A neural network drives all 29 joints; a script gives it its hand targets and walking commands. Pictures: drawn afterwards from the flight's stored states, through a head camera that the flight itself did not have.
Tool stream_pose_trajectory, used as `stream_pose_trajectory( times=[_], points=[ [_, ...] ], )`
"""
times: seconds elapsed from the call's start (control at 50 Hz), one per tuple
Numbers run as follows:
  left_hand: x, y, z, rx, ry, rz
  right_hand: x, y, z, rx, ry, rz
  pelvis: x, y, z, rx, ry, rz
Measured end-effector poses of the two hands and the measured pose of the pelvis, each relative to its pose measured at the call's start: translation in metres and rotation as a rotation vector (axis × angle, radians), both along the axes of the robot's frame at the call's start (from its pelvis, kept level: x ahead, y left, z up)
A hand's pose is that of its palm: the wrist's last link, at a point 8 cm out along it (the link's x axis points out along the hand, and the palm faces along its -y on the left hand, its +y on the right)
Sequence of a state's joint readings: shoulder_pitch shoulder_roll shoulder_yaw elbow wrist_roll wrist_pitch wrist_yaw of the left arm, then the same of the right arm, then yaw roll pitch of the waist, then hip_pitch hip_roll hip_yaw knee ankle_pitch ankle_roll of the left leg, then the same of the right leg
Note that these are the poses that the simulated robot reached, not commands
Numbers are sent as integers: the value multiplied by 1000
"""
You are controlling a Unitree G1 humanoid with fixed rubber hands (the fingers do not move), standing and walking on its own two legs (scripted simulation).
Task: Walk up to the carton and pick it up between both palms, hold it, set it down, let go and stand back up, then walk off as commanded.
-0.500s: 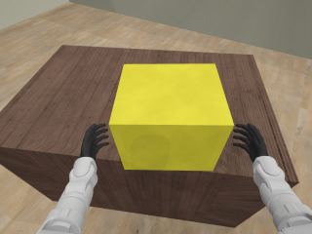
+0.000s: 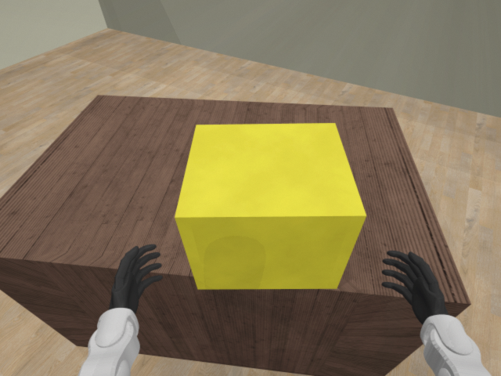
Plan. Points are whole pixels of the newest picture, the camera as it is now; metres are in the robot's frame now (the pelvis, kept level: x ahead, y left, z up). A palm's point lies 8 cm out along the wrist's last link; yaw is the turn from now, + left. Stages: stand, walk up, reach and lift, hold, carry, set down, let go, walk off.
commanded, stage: set down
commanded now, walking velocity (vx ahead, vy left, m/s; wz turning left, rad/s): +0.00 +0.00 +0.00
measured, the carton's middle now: (266, 206) +0.44 -0.01 +0.01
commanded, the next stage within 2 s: let go in 1.94 s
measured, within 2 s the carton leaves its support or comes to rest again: neither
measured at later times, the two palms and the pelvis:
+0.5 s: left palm (116, 334) +0.20 +0.23 +0.00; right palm (429, 341) +0.19 -0.24 -0.01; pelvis +0.01 +0.00 +0.00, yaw +0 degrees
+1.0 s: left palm (119, 339) +0.20 +0.23 -0.02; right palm (416, 339) +0.19 -0.23 -0.02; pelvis +0.02 +0.00 +0.00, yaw +0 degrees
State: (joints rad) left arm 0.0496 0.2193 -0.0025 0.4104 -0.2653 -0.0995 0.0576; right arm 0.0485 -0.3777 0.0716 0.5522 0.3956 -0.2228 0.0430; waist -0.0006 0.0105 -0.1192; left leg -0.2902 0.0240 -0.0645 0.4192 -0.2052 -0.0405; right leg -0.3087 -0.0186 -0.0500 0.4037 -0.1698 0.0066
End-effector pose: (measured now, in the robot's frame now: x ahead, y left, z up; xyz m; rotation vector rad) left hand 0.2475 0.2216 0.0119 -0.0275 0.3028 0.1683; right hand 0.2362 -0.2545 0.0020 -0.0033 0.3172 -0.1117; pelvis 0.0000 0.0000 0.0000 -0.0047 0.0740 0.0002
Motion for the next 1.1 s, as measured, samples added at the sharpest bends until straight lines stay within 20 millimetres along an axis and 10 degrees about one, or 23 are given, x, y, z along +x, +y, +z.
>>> stream_pose_trajectory(
  times=[0.4,1.1],
  points=[
    [-50,4,-5,6,59,23,-50,9,-7,13,38,0,5,-1,2,1,-18,1],
    [-54,5,-31,51,245,-33,-45,28,-24,-32,139,-3,19,3,4,-2,-21,2]
  ],
)
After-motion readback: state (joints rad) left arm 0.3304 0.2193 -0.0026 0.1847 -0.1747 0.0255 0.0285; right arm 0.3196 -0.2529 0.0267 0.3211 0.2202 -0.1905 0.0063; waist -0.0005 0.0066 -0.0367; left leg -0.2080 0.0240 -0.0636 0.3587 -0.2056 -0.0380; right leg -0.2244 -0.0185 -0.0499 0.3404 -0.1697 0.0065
